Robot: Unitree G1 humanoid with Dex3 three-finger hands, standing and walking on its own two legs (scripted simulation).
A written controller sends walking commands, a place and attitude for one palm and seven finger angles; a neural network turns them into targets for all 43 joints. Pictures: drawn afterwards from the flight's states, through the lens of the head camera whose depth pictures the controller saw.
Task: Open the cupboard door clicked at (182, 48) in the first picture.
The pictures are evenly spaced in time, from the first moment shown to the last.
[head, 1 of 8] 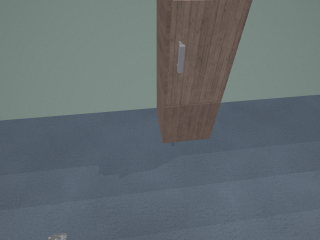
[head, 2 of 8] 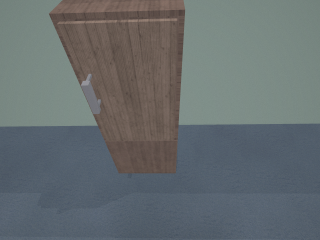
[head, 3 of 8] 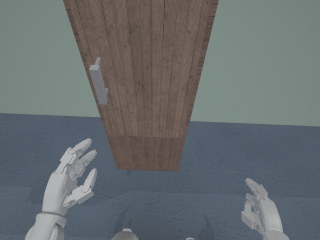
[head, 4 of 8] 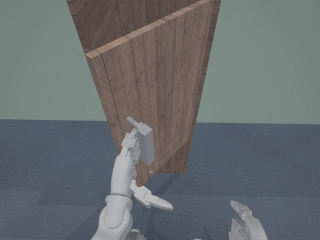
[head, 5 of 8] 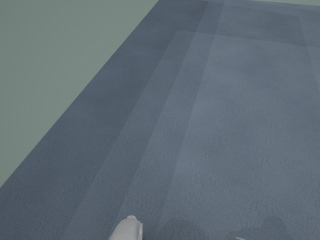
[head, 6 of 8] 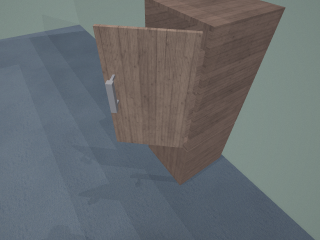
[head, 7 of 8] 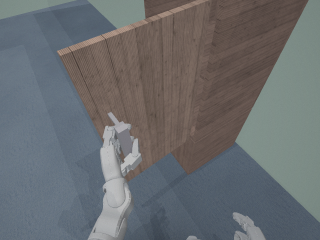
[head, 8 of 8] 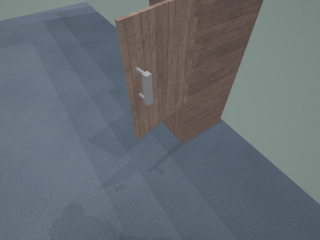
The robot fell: no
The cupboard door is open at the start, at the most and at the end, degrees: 0 100 100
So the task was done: yes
